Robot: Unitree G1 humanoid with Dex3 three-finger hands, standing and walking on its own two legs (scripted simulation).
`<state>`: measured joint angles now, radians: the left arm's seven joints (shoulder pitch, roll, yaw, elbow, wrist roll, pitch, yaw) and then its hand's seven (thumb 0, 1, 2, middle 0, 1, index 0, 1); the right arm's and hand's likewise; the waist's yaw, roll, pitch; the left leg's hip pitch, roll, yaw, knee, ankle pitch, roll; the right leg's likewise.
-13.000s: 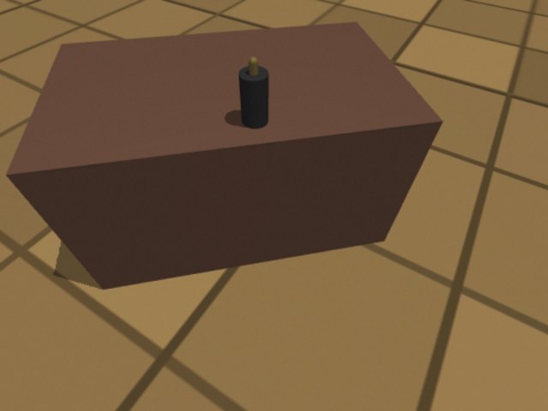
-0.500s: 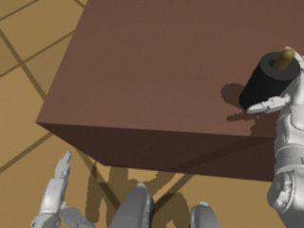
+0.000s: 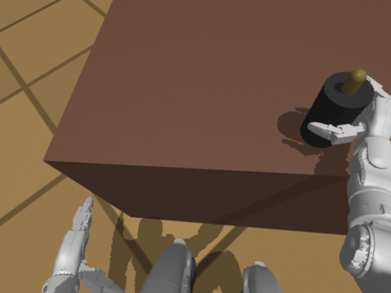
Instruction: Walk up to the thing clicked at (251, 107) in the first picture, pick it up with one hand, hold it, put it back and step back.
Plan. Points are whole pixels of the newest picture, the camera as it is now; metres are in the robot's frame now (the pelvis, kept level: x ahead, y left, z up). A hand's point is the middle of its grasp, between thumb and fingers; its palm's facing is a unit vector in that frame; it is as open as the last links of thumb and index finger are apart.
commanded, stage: close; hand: right
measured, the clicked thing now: (335, 107) +0.47 -0.20 +0.06
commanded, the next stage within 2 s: settle in 0.02 s
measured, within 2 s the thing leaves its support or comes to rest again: leaves its support in 0.50 s
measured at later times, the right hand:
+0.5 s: hand (337, 111) +0.47 -0.21 +0.05, palm faces +0.19 +0.98 -0.02, open 11.0 cm
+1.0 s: hand (347, 94) +0.48 -0.21 +0.09, palm faces +0.19 +0.98 -0.03, open 11.1 cm
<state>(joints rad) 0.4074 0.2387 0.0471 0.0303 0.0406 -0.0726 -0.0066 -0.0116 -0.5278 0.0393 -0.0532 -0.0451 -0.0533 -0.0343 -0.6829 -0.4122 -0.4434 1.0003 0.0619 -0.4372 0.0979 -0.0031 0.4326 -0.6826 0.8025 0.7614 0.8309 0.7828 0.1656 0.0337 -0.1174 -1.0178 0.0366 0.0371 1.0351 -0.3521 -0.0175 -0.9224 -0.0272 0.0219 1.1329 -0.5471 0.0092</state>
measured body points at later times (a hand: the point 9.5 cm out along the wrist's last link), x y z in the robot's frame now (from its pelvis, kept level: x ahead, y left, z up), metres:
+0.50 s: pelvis +0.00 +0.00 +0.01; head +0.10 -0.03 +0.45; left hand +0.15 +0.26 +0.00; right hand +0.45 -0.26 +0.06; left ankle +0.08 +0.14 -0.65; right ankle +0.00 -0.12 -0.65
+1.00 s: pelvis +0.02 +0.00 +0.03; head +0.10 -0.02 +0.47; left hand +0.17 +0.26 -0.01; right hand +0.46 -0.26 +0.10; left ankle +0.08 +0.14 -0.65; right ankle +0.00 -0.12 -0.65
